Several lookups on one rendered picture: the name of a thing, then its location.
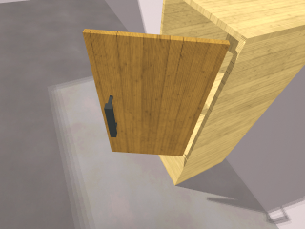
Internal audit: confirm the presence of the cupboard door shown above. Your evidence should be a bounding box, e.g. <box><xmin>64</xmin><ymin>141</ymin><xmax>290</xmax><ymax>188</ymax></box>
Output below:
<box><xmin>82</xmin><ymin>29</ymin><xmax>230</xmax><ymax>156</ymax></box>

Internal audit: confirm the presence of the handle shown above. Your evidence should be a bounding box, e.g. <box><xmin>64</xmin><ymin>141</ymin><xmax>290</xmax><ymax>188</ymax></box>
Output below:
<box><xmin>104</xmin><ymin>95</ymin><xmax>117</xmax><ymax>137</ymax></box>

